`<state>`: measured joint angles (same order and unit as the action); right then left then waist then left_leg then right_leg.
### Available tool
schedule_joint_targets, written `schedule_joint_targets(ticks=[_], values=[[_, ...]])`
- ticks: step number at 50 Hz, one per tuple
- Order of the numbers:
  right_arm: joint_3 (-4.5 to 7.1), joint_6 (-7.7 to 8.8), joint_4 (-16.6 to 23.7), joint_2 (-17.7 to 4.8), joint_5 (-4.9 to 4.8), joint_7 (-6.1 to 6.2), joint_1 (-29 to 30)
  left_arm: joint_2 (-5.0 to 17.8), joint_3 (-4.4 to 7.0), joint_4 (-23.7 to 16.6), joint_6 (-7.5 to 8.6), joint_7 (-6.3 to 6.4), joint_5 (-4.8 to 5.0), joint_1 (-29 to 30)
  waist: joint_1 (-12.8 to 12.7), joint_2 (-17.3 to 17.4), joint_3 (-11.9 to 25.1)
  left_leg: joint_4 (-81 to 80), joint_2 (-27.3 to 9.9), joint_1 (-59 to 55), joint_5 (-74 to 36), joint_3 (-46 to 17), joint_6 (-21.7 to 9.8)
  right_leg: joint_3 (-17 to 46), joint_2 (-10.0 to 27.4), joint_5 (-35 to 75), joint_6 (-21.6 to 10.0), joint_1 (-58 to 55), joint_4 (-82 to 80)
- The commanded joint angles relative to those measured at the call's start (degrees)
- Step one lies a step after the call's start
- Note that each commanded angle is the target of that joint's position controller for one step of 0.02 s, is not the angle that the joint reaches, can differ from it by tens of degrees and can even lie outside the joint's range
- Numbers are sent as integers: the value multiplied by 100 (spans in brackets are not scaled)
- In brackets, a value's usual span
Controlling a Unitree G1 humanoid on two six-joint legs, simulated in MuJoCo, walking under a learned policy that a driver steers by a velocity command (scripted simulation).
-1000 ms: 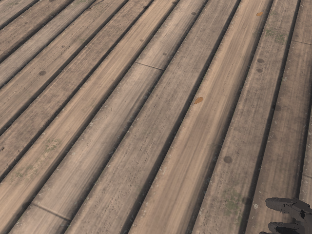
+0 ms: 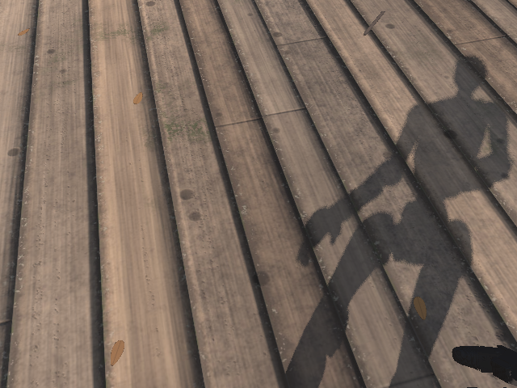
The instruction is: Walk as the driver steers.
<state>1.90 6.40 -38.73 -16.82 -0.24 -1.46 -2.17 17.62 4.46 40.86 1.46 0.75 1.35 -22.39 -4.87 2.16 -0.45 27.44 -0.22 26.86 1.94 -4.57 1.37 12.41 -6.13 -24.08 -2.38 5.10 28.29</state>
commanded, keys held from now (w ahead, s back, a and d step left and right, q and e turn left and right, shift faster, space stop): w+e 1.00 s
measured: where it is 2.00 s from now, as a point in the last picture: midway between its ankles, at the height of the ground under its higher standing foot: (491, 259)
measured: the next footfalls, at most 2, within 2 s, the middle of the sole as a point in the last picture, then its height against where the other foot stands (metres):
right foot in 0.54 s outside the picture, level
left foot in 1.02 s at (344, 297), level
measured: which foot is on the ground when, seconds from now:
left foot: down 0.00-0.54, up 0.56-1.00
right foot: down 0.00-0.02, up 0.04-0.52, down 0.54-1.00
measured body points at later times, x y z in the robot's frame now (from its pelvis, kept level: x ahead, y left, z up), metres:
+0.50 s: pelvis +0.25 -0.02 +0.00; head +0.29 -0.04 +0.45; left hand +0.55 +0.12 -0.07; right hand +0.17 -0.31 -0.13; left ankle +0.13 +0.13 -0.73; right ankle +0.36 -0.18 -0.71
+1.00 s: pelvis +0.53 -0.13 +0.00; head +0.54 -0.15 +0.45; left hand +0.72 +0.10 -0.10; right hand +0.60 -0.46 -0.07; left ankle +0.71 -0.10 -0.72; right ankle +0.37 -0.16 -0.73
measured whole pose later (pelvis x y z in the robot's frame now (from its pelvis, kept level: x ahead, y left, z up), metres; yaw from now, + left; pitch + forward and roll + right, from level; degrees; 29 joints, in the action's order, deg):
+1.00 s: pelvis +0.53 -0.13 +0.00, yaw -36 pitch +2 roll -1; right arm 1.8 6.3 -38.7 -16.8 -0.2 -1.7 -0.9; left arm 17.5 4.5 41.2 1.5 0.9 1.4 -22.7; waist -5.1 2.5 -0.8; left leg 27.1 0.0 27.4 1.3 -4.5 1.3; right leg 12.6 -6.5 -24.4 -3.2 4.0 27.7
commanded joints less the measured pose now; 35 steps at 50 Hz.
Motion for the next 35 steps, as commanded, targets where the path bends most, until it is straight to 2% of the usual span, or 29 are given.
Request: schedule_joint_targets(ticks=[1,2,3,4,5,6,7,8,10,13,17,21,22,24,25,26,27,28,29,30,31,32,33,34,35], values=[[464,123,106,-1218,105,103,-1479,168,-19,-433,65,-7,-104,170,1007,-148,1179,-122,-1170,-3012,654,-981,-617,474,639,753,-330,1361,1865],[579,30,-105,-1688,151,74,-1913,-64,-105,-630,118,-14,93,-588,659,1792,1788,-800,-2396,-4558,2277,-3739,-1557,-271,-20,-1137,15,3329,3701],[477,10,-25,-1143,25,36,-1774,580,9,-482,114,18,147,-435,815,1149,1352,-1148,-2386,-4286,3686,-4180,-1473,-149,450,-830,110,4020,4439],[385,-18,24,-821,6,62,-1533,891,108,-538,76,23,92,192,952,659,681,-1186,-2128,-3661,3355,-3222,-1213,-268,624,-303,142,4151,4600],[326,-47,51,-694,65,71,-1252,847,117,-573,38,37,24,457,861,299,359,-1216,-1871,-3057,2477,-2434,-1072,-411,812,93,179,3941,4500],[284,-66,5,-556,88,84,-1096,772,128,-629,32,17,-28,616,779,302,97,-1311,-1658,-2613,1803,-1874,-1057,-411,957,366,202,3821,4238],[255,-57,-31,-485,116,107,-1028,659,130,-640,11,-21,2,596,667,456,9,-1442,-1485,-2305,1379,-1398,-988,-448,1099,539,199,3553,4068],[256,-34,-71,-456,103,118,-1015,545,117,-638,-16,-43,36,558,629,558,-11,-1566,-1400,-2165,1136,-1077,-988,-534,1148,635,209,3423,3952],[292,11,-173,-529,65,125,-1078,364,81,-698,-61,-64,30,666,621,458,-73,-1739,-1420,-2102,655,-632,-1099,-622,1199,823,250,3514,3736],[359,10,-317,-715,71,137,-1164,261,42,-816,-67,-93,-2,967,656,240,-132,-1862,-1518,-2294,-24,-122,-1207,-629,1253,1373,328,3799,3092],[381,-63,-446,-866,42,164,-1203,148,-21,-918,12,-235,-6,1538,842,156,-267,-1878,-1361,-2401,-531,727,-1045,-974,1194,2418,276,3506,1831],[430,-176,-642,-1057,-50,175,-1521,99,-61,-1150,36,-380,17,2159,1012,92,-491,-1784,-1517,-2844,-853,1123,-947,-1324,1086,2384,87,3362,1034],[449,-212,-671,-1111,-85,174,-1542,141,-45,-1202,34,-408,18,2216,975,115,-501,-1660,-1568,-3002,-1223,1207,-905,-1404,1030,2187,3,3295,908],[504,-280,-676,-1289,-146,204,-1505,328,48,-1232,7,-427,-17,2040,736,286,-261,-1020,-1584,-3243,-3083,1433,-796,-1699,707,1607,-230,2737,781],[534,-320,-666,-1380,-174,228,-1484,489,135,-1170,-20,-416,-33,1673,483,376,8,-378,-1559,-3280,-4028,1535,-742,-1845,485,1335,-375,2193,757],[530,-358,-640,-1383,-201,250,-1398,721,279,-971,-45,-379,-22,879,4,300,433,664,-1429,-2993,-4331,1687,-616,-1922,250,1527,-577,1105,451],[456,-343,-583,-1214,-137,278,-1421,1072,471,-690,-101,-278,-2,-160,-494,6,940,2177,-1227,-1857,-3306,1719,-398,-1445,350,1723,-827,-637,250],[183,-250,-265,-360,169,208,-1881,1736,562,-651,-98,-184,73,-179,96,-1636,1311,4285,-264,789,2186,1581,-43,1428,1890,1259,-1699,-2634,75],[149,-29,-125,-577,36,133,-1572,1518,456,-887,22,-217,35,-278,-118,-1372,2378,5316,228,1611,3311,122,-19,3706,2571,61,-2334,-3097,-930],[258,99,48,-972,-198,74,-938,1121,333,-802,119,-249,-19,-120,-277,-906,1616,5271,-111,2139,2732,-120,-124,2951,2403,234,-1959,-2646,-1161],[214,175,109,-905,-204,74,-789,972,279,-768,172,-248,-17,142,-65,-623,981,4763,-341,2026,2220,-64,-209,2219,2159,643,-1745,-1802,-1188],[221,193,28,-874,-58,115,-796,812,221,-805,188,-241,-29,555,215,-279,600,4241,-528,1667,1915,-58,-172,1680,1920,1293,-1566,-973,-1217],[263,148,-17,-935,37,128,-897,669,165,-877,201,-223,-90,826,427,-370,449,3902,-642,1255,1708,-96,-127,1312,1742,1911,-1505,-405,-1310],[277,79,-38,-934,64,116,-991,651,146,-917,203,-203,-127,956,556,-450,381,3740,-661,992,1601,-89,-63,1177,1658,2212,-1509,-39,-1429],[268,23,-50,-863,91,114,-1036,674,153,-887,219,-180,-112,986,611,-437,337,3523,-653,884,1549,-25,31,1050,1624,2521,-1547,205,-1498]])
Keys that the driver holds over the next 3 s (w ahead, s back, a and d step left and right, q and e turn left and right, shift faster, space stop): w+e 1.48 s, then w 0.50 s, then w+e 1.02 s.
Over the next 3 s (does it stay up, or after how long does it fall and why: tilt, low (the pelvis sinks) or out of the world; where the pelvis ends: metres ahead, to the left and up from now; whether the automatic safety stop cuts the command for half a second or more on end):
stays up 1.07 -1.08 0.01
